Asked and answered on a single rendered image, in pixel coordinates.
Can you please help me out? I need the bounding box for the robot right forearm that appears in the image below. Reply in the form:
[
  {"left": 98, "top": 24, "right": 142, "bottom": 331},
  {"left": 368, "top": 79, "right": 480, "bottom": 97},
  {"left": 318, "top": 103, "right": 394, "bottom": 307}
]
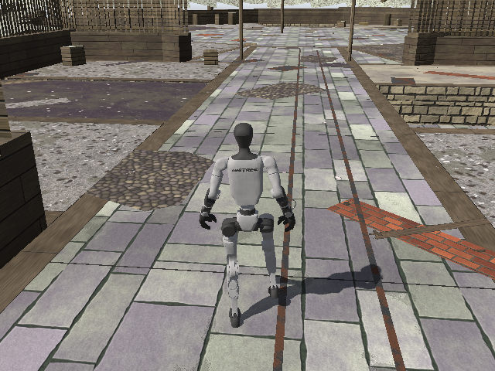
[{"left": 276, "top": 186, "right": 293, "bottom": 218}]

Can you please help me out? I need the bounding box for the right robot hand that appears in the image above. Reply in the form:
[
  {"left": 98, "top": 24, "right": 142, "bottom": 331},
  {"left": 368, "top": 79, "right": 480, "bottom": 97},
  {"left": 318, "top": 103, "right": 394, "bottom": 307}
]
[{"left": 278, "top": 213, "right": 295, "bottom": 232}]

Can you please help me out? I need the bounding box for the left robot hand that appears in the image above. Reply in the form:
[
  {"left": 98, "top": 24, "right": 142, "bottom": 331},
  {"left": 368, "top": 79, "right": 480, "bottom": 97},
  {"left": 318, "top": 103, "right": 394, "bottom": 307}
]
[{"left": 199, "top": 214, "right": 217, "bottom": 230}]

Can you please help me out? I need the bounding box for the right robot upper arm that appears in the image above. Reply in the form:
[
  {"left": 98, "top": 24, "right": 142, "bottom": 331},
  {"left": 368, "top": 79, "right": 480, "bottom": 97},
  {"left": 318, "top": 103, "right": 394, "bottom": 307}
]
[{"left": 261, "top": 155, "right": 284, "bottom": 199}]

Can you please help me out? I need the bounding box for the left robot upper arm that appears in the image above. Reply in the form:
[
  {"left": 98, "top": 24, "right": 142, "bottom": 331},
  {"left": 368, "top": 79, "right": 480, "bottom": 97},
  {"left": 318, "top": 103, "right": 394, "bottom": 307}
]
[{"left": 208, "top": 157, "right": 229, "bottom": 200}]

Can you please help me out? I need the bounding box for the robot torso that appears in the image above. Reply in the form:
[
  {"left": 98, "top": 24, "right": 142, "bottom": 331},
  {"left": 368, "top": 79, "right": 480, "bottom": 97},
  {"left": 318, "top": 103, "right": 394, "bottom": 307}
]
[{"left": 227, "top": 153, "right": 264, "bottom": 232}]

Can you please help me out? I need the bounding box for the left robot thigh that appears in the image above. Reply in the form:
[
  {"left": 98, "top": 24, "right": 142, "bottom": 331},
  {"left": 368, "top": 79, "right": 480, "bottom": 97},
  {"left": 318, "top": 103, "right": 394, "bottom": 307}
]
[{"left": 221, "top": 217, "right": 240, "bottom": 278}]

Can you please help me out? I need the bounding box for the robot left forearm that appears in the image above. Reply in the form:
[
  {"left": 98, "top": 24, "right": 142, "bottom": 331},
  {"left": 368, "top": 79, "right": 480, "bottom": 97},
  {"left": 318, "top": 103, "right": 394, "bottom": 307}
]
[{"left": 200, "top": 188, "right": 216, "bottom": 216}]

